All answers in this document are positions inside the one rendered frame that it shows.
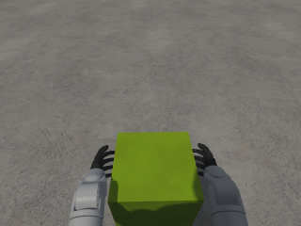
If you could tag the right robot forearm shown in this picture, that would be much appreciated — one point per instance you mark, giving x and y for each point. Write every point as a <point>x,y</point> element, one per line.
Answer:
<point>225,200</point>

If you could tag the robot right hand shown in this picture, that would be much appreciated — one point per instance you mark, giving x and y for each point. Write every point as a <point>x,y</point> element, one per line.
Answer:
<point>207,159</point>

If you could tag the carton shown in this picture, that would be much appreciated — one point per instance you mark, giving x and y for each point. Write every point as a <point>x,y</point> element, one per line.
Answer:
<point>154,180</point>

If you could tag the robot left hand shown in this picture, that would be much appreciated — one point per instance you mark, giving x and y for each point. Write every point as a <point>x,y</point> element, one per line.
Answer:
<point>99,160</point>

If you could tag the left robot forearm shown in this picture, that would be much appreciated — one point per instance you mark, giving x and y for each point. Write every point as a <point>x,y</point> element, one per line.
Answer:
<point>87,206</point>

